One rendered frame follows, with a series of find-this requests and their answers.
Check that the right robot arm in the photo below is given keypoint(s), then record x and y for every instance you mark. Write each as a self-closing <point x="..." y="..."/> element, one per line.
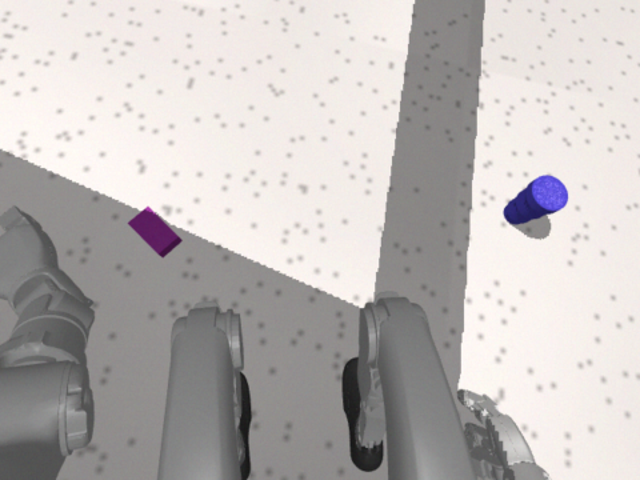
<point x="525" y="471"/>

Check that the left robot arm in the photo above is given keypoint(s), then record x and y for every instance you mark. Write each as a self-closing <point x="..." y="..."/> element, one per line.
<point x="46" y="404"/>

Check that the left robot hand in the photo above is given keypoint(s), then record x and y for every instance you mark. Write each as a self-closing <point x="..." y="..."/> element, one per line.
<point x="23" y="248"/>

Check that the right robot foot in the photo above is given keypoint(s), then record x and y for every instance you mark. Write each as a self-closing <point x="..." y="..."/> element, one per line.
<point x="365" y="459"/>

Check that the right robot hand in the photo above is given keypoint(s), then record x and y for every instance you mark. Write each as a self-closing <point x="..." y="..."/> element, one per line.
<point x="500" y="445"/>

